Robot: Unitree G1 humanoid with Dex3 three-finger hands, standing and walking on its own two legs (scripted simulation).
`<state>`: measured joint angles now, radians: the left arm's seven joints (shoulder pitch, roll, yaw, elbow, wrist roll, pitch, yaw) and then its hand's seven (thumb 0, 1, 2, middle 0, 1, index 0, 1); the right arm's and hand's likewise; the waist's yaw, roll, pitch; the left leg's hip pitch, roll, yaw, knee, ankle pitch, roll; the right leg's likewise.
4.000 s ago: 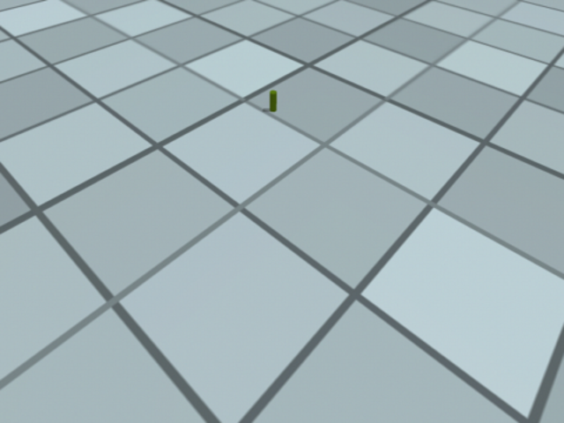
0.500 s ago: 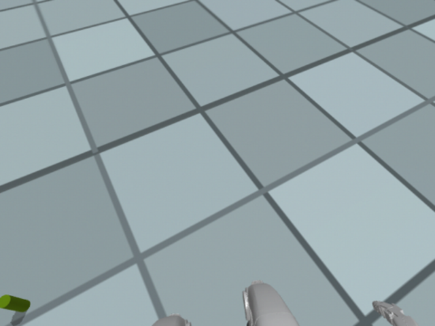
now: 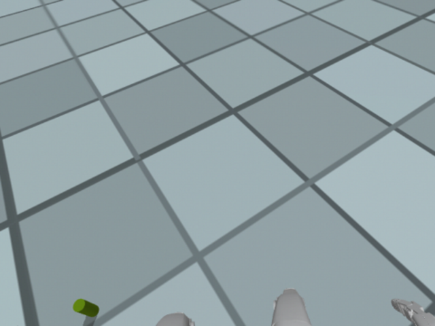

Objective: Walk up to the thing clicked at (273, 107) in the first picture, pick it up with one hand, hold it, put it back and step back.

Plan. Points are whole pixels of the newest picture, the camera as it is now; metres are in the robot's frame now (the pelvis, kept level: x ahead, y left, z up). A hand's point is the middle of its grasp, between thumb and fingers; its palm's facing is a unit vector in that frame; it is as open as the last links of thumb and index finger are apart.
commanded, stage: walk up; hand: left
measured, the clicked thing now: (86, 308) +0.27 +0.54 -0.64
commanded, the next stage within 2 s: none
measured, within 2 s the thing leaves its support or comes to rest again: neither
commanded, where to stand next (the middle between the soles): -0.12 +0.45 m, yaw -14 degrees
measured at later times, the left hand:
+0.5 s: hand out of the picture +0.02 +0.50 -0.08, palm faces -0.10 -0.81 -0.57, open 7.4 cm
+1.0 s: hand out of the picture -0.10 +0.69 -0.10, palm faces -0.19 -0.83 -0.52, open 7.4 cm
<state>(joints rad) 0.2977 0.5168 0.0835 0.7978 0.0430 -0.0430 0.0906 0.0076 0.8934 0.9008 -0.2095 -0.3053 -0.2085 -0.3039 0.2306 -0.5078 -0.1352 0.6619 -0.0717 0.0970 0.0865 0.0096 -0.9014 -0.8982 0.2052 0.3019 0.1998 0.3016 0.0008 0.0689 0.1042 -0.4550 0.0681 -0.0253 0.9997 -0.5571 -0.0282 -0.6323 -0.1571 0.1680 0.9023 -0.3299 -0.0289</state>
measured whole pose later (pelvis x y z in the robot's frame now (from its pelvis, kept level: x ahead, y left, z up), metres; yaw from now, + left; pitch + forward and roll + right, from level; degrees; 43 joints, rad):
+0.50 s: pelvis -0.09 +0.21 +0.02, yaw -5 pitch -2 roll +0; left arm 0.29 0.41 0.04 0.77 0.03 -0.05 0.09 0.01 0.89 0.90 -0.21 -0.31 -0.21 -0.30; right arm 0.24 -0.47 -0.11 0.66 -0.06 0.13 0.07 0.01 -0.90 -0.90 0.21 0.30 0.20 0.30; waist -0.01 0.11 0.15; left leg -0.58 0.05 -0.12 1.31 -0.44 -0.01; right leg -0.52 -0.09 0.03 0.83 -0.28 -0.02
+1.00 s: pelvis -0.20 +0.43 +0.02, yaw -11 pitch -3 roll -1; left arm 0.29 0.36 0.03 0.82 0.02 -0.04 0.09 0.01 0.90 0.90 -0.21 -0.30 -0.21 -0.30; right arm 0.22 -0.41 -0.09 0.70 -0.05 0.13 0.03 0.01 -0.90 -0.90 0.21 0.30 0.20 0.30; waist 0.00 0.12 0.20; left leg -0.59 -0.06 -0.02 1.14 -0.52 0.03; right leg -0.41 0.03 -0.06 0.84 -0.39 -0.05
